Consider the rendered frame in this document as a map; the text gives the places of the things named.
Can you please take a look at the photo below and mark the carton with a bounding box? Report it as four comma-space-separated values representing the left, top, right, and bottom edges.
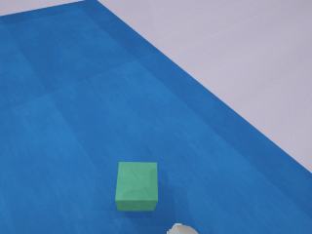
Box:
115, 162, 158, 212

